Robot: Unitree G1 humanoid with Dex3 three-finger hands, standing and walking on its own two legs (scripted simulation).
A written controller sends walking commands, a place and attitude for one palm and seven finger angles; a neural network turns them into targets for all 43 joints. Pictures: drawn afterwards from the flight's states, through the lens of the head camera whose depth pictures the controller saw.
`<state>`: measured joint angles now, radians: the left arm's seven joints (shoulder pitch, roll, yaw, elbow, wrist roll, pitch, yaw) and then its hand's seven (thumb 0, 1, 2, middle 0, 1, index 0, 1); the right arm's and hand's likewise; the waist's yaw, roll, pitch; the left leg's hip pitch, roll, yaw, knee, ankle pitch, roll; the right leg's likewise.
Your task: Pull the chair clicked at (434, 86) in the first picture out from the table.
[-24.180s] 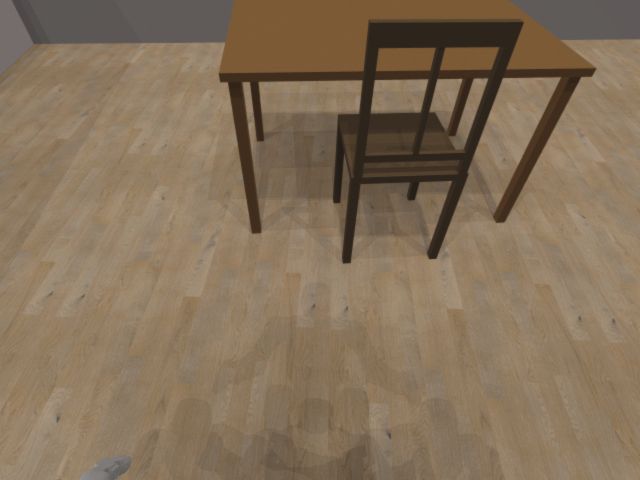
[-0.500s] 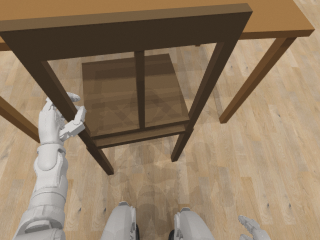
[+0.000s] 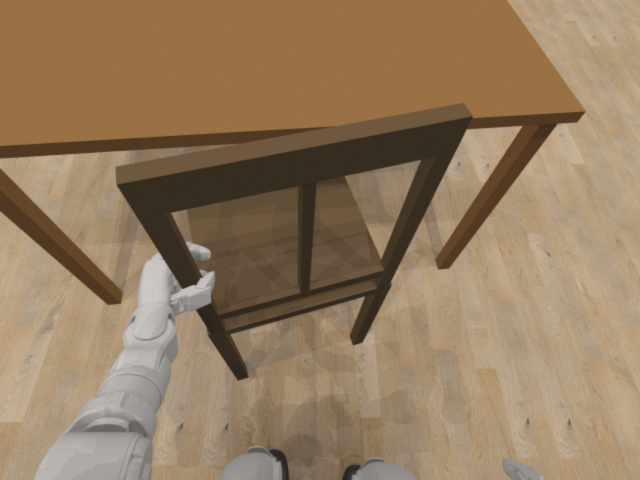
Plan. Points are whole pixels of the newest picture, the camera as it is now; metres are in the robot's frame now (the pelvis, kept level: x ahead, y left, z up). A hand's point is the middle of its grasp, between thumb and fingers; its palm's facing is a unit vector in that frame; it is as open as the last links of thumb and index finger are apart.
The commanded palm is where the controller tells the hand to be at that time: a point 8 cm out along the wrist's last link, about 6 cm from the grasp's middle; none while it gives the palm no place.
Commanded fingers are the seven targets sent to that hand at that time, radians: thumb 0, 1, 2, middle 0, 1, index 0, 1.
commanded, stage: step backward, pulling the chair out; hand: left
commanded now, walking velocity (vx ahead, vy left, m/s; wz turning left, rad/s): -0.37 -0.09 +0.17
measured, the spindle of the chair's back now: (305, 244) +0.44 +0.02 -0.06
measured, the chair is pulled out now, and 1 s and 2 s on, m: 0.06 0.21 0.27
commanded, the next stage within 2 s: none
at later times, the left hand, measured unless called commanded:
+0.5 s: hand (206, 349) +0.28 +0.15 -0.06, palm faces +0.14 -0.98 -0.15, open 5.8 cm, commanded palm +0.29 +0.20 -0.06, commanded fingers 0.00 0.90 0.90 -0.50 -1.45 -0.50 -1.45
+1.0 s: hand (208, 409) +0.21 +0.14 -0.06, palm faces +0.18 -0.97 -0.16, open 5.9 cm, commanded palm +0.21 +0.19 -0.07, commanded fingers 0.00 0.90 0.90 -0.50 -1.45 -0.50 -1.45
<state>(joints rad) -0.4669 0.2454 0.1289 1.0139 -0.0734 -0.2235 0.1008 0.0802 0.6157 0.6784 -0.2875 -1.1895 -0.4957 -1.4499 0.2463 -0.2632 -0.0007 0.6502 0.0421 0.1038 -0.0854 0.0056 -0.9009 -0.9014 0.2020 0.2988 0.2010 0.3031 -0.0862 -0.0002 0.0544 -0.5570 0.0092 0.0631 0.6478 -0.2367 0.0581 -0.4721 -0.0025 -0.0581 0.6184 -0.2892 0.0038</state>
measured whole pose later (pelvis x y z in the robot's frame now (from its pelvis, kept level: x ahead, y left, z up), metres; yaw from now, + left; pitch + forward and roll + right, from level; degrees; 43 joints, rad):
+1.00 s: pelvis -0.13 -0.04 +0.00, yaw +9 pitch +4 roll +1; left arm -0.50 0.15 0.05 1.08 -0.06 -0.23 0.12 0.06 0.59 0.69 -0.25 -1.17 -0.50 -1.45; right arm 0.24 -0.29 0.01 0.80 0.06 -0.05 -0.10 0.01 -0.90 -0.90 0.21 0.30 0.20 0.30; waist -0.08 0.00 0.09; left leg -0.38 -0.01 -0.06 0.70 -0.46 -0.01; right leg -0.55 -0.07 -0.10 0.57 -0.10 -0.02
